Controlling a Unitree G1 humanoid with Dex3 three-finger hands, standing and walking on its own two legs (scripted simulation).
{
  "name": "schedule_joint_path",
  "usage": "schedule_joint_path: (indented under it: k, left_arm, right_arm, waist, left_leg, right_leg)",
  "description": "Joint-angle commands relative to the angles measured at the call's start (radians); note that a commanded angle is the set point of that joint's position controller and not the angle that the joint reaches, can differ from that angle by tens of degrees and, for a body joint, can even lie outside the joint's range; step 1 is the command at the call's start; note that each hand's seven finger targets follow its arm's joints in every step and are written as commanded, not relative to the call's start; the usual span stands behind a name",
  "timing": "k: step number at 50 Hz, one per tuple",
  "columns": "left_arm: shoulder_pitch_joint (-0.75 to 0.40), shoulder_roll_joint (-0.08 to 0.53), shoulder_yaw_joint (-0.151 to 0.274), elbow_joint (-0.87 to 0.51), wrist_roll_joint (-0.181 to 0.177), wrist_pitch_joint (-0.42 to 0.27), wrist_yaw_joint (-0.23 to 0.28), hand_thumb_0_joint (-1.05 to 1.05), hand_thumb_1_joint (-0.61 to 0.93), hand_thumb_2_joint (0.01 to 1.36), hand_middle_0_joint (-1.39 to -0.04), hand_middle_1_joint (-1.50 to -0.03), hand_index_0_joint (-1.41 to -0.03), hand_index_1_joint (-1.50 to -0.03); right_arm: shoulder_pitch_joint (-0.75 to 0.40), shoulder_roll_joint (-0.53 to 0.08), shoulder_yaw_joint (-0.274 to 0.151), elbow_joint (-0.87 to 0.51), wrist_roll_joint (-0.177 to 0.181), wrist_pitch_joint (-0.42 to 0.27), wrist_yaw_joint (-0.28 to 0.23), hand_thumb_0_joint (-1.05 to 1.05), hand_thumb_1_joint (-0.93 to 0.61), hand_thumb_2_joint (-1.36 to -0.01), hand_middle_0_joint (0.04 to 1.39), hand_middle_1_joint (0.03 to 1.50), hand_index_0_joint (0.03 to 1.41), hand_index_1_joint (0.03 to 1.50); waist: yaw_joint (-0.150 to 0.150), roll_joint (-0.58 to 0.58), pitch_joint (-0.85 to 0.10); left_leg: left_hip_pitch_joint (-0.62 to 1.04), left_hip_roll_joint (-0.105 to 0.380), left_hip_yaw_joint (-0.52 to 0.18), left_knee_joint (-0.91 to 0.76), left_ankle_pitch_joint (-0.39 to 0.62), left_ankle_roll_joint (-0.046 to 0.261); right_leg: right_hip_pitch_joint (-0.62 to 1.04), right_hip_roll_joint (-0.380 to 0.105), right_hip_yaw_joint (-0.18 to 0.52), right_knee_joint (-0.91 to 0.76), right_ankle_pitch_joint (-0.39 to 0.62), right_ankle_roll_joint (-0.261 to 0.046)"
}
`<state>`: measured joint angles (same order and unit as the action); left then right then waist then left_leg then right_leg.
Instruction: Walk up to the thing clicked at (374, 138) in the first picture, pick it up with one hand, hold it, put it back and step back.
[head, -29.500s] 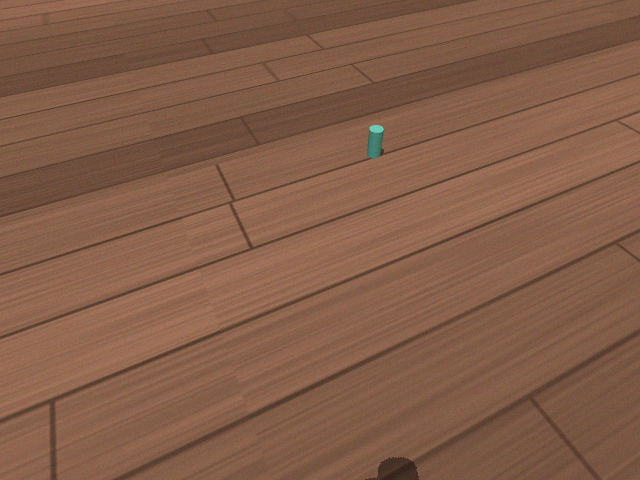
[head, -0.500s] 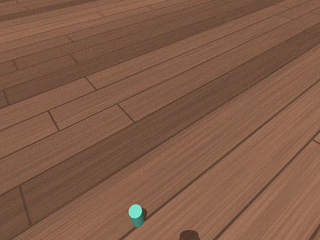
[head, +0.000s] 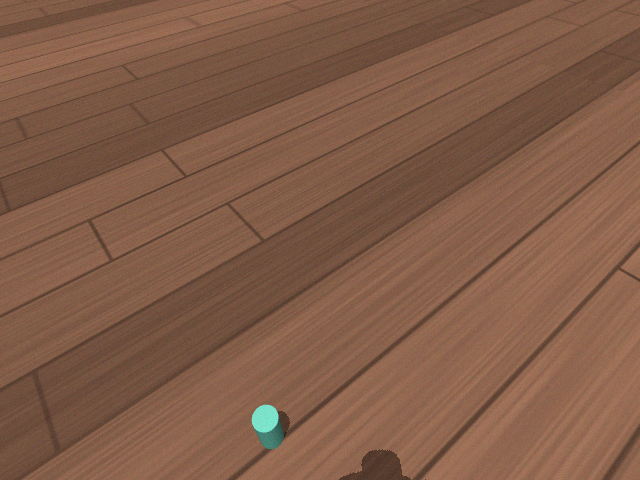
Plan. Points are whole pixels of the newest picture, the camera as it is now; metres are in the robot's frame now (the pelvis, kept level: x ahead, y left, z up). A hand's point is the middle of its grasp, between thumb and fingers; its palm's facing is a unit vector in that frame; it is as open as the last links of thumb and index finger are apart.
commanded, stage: stand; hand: left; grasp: from the side
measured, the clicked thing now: (268, 427) +0.41 +0.18 -0.70
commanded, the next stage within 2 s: step back in 0.90 s
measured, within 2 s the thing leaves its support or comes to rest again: neither
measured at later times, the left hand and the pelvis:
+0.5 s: hand out of the picture +0.09 +0.24 -0.15, palm faces -0.02 -0.94 -0.34, open 7.4 cm; pelvis +0.01 -0.01 +0.00, yaw -1 degrees
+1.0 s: hand out of the picture +0.09 +0.25 -0.16, palm faces +0.00 -0.94 -0.35, open 7.4 cm; pelvis +0.00 -0.01 +0.00, yaw -1 degrees
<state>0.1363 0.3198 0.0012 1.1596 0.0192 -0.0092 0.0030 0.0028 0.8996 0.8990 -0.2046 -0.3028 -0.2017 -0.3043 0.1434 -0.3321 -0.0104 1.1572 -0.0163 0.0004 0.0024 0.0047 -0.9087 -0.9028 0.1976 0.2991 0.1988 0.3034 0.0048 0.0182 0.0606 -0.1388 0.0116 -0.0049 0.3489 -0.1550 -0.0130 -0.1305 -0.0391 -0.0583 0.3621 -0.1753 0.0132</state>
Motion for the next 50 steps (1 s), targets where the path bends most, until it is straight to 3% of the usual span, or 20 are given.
schedule_joint_path:
  k: [1, 8, 15, 20, 25, 33, 38, 44, 45, 47, 49, 50]
  left_arm:
    - [-0.039, 0.209, 0.038, -0.051, -0.001, -0.025, 0.018, 0.000, 0.900, 0.900, -0.200, -0.300, -0.200, -0.301]
    - [-0.044, 0.217, 0.042, -0.049, -0.002, -0.022, 0.015, 0.000, 0.900, 0.900, -0.200, -0.300, -0.200, -0.301]
    - [-0.052, 0.214, 0.043, -0.058, -0.005, -0.026, 0.015, 0.000, 0.900, 0.900, -0.200, -0.300, -0.200, -0.301]
    - [-0.067, 0.217, 0.046, -0.057, -0.006, -0.024, 0.015, 0.000, 0.900, 0.900, -0.200, -0.300, -0.200, -0.300]
    - [-0.059, 0.219, 0.045, -0.059, -0.005, -0.024, 0.013, 0.000, 0.900, 0.900, -0.200, -0.300, -0.200, -0.300]
    - [-0.068, 0.222, 0.044, -0.065, -0.005, -0.025, 0.014, 0.000, 0.900, 0.900, -0.200, -0.300, -0.200, -0.300]
    - [-0.070, 0.229, 0.047, -0.070, -0.007, -0.027, 0.013, 0.000, 0.900, 0.900, -0.200, -0.300, -0.200, -0.300]
    - [-0.067, 0.227, 0.045, -0.071, -0.006, -0.023, 0.010, 0.000, 0.900, 0.900, -0.200, -0.300, -0.200, -0.300]
    - [-0.062, 0.304, 0.100, -0.089, -0.026, -0.012, 0.012, 0.000, 0.900, 0.900, -0.200, -0.300, -0.200, -0.300]
    - [-0.047, 0.305, 0.110, -0.127, -0.027, -0.007, 0.016, 0.000, 0.900, 0.900, -0.200, -0.300, -0.200, -0.300]
    - [-0.070, 0.317, 0.124, -0.168, -0.022, 0.001, 0.015, 0.000, 0.900, 0.900, -0.200, -0.300, -0.200, -0.300]
    - [-0.104, 0.321, 0.125, -0.194, -0.015, 0.005, 0.016, 0.000, 0.900, 0.900, -0.200, -0.300, -0.200, -0.300]
  right_arm:
    - [-0.044, -0.194, -0.035, -0.059, -0.002, -0.022, -0.016, 0.000, -0.900, -0.900, 0.200, 0.300, 0.200, 0.300]
    - [-0.044, -0.195, -0.034, -0.053, -0.001, -0.021, -0.016, 0.000, -0.900, -0.900, 0.200, 0.300, 0.200, 0.300]
    - [-0.061, -0.200, -0.032, -0.060, 0.000, -0.027, -0.017, 0.000, -0.900, -0.900, 0.200, 0.300, 0.200, 0.300]
    - [-0.061, -0.200, -0.031, -0.057, -0.002, -0.024, -0.018, 0.000, -0.900, -0.900, 0.200, 0.300, 0.200, 0.300]
    - [-0.067, -0.200, -0.030, -0.059, 0.000, -0.025, -0.017, 0.000, -0.900, -0.900, 0.200, 0.300, 0.200, 0.300]
    - [-0.073, -0.205, -0.031, -0.061, 0.000, -0.022, -0.015, 0.000, -0.900, -0.900, 0.200, 0.300, 0.200, 0.300]
    - [-0.070, -0.206, -0.030, -0.065, 0.001, -0.025, -0.014, 0.000, -0.900, -0.900, 0.200, 0.300, 0.200, 0.300]
    - [-0.067, -0.208, -0.028, -0.063, 0.001, -0.026, -0.015, 0.000, -0.900, -0.900, 0.200, 0.300, 0.200, 0.300]
    - [-0.106, -0.273, -0.052, -0.094, 0.011, -0.010, -0.007, 0.000, -0.900, -0.900, 0.200, 0.300, 0.200, 0.300]
    - [-0.061, -0.245, -0.052, -0.121, 0.027, 0.000, -0.006, 0.000, -0.900, -0.900, 0.200, 0.300, 0.200, 0.300]
    - [-0.030, -0.229, -0.062, -0.145, 0.026, 0.013, -0.005, 0.000, -0.900, -0.900, 0.200, 0.300, 0.200, 0.300]
    - [-0.024, -0.227, -0.069, -0.157, 0.023, 0.022, -0.002, 0.000, -0.900, -0.900, 0.200, 0.300, 0.200, 0.300]
  waist:
    - [0.001, -0.026, -0.056]
    - [0.000, -0.020, -0.045]
    - [0.000, -0.015, -0.099]
    - [-0.004, -0.028, -0.069]
    - [0.000, -0.023, -0.094]
    - [-0.004, -0.019, -0.081]
    - [-0.005, -0.013, -0.095]
    - [-0.004, -0.011, -0.066]
    - [-0.001, -0.022, 0.043]
    - [-0.014, -0.058, -0.046]
    - [-0.020, -0.105, -0.110]
    - [-0.026, -0.149, -0.124]
  left_leg:
    - [-0.005, 0.100, -0.091, -0.076, 0.051, 0.029]
    - [-0.007, 0.101, -0.086, -0.083, 0.017, 0.022]
    - [0.038, 0.113, -0.077, -0.071, 0.131, 0.023]
    - [0.029, 0.114, -0.074, -0.087, 0.095, 0.016]
    - [0.046, 0.118, -0.072, -0.079, 0.126, 0.018]
    - [0.037, 0.117, -0.068, -0.083, 0.088, 0.016]
    - [0.042, 0.121, -0.068, -0.084, 0.118, 0.017]
    - [0.034, 0.122, -0.071, -0.095, 0.073, 0.015]
    - [-0.056, 0.097, -0.081, 0.034, 0.220, 0.047]
    - [-0.056, 0.064, -0.041, 0.147, 0.226, 0.051]
    - [-0.054, 0.007, -0.005, 0.281, 0.102, 0.040]
    - [-0.066, -0.024, -0.003, 0.371, -0.067, 0.043]
  right_leg:
    - [0.013, -0.098, 0.101, -0.090, 0.019, -0.021]
    - [0.012, -0.097, 0.109, -0.101, -0.023, -0.024]
    - [0.052, -0.103, 0.105, -0.084, 0.145, -0.022]
    - [0.033, -0.099, 0.107, -0.095, 0.087, -0.020]
    - [0.049, -0.102, 0.106, -0.090, 0.137, -0.022]
    - [0.046, -0.101, 0.108, -0.103, 0.109, -0.023]
    - [0.059, -0.103, 0.109, -0.092, 0.139, -0.027]
    - [0.031, -0.097, 0.111, -0.103, 0.073, -0.028]
    - [-0.044, -0.091, 0.126, -0.024, 0.246, -0.039]
    - [-0.008, -0.129, 0.151, 0.001, 0.338, -0.089]
    - [-0.032, -0.201, 0.207, -0.003, 0.356, -0.164]
    - [-0.062, -0.248, 0.242, -0.009, 0.359, -0.205]
